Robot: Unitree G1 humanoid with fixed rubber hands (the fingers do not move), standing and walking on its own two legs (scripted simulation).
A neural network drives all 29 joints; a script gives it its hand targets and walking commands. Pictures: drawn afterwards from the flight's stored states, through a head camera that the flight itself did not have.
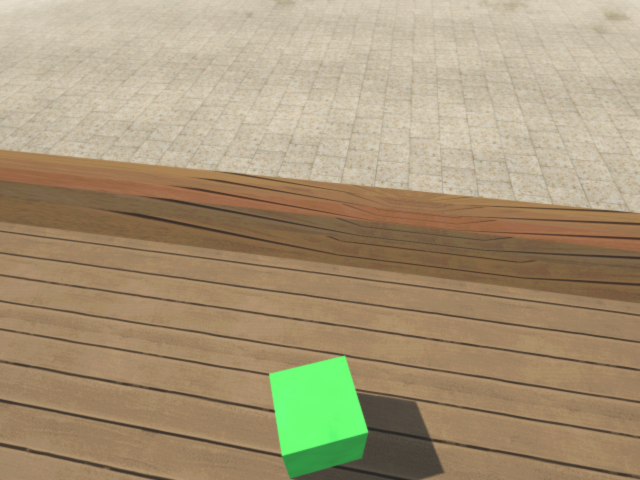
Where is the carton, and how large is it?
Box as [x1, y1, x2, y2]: [269, 356, 367, 478]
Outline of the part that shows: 344,356 269,374 281,453 290,478 360,458 362,455 367,435 367,429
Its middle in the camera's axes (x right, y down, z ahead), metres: -0.01 +0.50 +1.06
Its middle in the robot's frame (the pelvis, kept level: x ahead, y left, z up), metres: +0.40 +0.05 -0.65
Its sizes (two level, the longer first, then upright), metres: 0.210 0.200 0.250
